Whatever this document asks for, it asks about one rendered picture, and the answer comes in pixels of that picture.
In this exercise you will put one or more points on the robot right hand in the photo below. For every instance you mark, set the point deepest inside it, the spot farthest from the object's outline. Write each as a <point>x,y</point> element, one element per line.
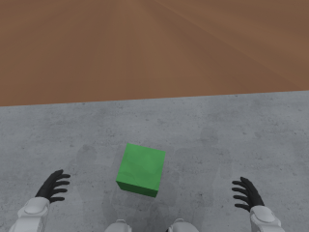
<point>253,197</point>

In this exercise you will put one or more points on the robot right forearm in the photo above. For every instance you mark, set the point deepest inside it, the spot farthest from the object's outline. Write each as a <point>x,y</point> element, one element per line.
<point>262,219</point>

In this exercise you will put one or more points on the robot left hand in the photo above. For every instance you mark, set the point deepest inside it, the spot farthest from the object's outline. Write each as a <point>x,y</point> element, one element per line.
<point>49,186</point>

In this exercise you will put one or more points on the robot left forearm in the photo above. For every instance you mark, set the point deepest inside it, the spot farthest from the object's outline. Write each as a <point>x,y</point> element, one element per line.
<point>33,216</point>

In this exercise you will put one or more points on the right robot thigh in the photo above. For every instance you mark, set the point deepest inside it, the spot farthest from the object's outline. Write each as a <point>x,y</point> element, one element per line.
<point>182,226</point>

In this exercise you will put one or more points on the robot right shin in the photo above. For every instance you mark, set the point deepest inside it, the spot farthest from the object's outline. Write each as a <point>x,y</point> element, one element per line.
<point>178,220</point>

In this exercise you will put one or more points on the carton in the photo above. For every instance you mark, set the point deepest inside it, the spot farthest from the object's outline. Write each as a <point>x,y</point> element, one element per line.
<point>140,170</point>

